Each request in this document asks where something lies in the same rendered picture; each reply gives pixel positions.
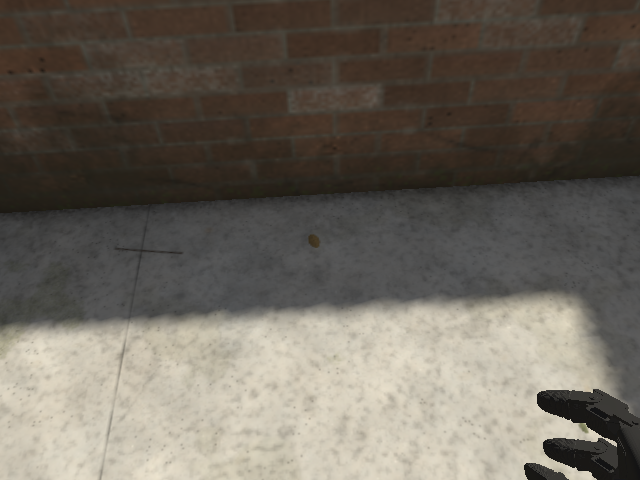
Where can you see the robot right hand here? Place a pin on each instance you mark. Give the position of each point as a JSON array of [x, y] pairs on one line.
[[602, 413]]

